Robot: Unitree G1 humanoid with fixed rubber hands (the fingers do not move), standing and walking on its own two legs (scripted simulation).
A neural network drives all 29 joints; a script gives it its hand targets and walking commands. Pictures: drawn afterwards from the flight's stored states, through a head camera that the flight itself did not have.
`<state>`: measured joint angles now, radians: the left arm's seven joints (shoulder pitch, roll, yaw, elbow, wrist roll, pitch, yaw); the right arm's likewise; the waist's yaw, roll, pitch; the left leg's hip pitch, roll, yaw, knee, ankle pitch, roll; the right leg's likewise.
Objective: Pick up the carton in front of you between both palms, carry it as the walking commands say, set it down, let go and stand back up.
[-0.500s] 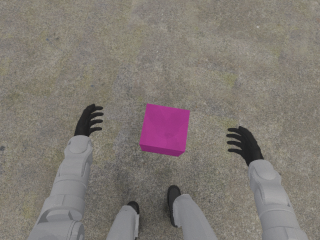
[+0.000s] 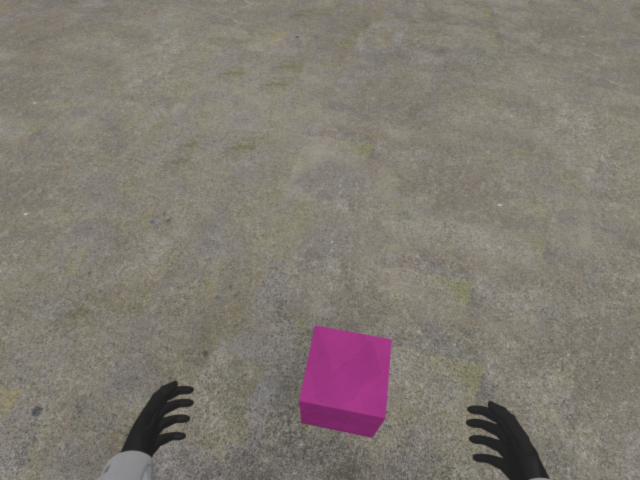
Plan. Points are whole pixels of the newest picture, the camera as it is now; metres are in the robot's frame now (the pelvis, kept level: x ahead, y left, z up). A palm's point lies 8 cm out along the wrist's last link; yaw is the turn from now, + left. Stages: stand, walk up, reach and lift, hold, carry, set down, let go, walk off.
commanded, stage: let go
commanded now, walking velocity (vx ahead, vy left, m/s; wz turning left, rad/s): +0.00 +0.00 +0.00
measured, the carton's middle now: (344, 383) +0.43 -0.07 -0.65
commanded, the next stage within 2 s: stand in 0.48 s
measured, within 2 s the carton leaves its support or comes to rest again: neither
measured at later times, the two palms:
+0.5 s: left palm (136, 474) +0.15 +0.23 -0.07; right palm out of the picture +0.15 -0.25 -0.07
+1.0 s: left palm out of the picture +0.13 +0.27 -0.08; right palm out of the picture +0.15 -0.30 -0.11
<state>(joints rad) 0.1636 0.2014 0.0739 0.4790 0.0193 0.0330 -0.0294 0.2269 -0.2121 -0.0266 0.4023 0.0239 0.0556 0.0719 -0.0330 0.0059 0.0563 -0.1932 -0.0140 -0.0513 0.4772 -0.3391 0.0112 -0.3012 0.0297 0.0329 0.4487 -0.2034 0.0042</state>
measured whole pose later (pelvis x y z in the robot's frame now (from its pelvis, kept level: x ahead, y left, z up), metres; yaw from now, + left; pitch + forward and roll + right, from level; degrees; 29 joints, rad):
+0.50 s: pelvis -0.01 +0.00 +0.00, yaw +0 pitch -3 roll -1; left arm 0.21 0.21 0.02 0.50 0.00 0.08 -0.02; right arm 0.23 -0.23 -0.03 0.41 -0.02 0.20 0.01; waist -0.01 0.03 0.05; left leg -0.08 -0.01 -0.05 0.49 -0.36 0.01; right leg -0.20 0.03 0.04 0.49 -0.23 0.00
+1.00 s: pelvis +0.02 -0.02 +0.00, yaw +2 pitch +0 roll +0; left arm 0.16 0.32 0.05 0.80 0.03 0.00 0.02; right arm 0.20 -0.36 -0.02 0.75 -0.04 0.01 -0.03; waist 0.01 0.06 0.02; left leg -0.11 0.00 -0.09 0.49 -0.38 -0.02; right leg -0.24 0.04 0.00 0.53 -0.28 -0.03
